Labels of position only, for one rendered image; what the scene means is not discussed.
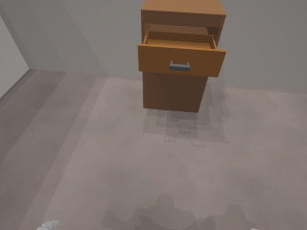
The handle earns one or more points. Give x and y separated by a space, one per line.
179 67

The drawer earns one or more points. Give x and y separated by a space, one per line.
160 48

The cabinet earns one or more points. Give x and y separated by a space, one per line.
176 92

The robot left hand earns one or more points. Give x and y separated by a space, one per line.
50 225

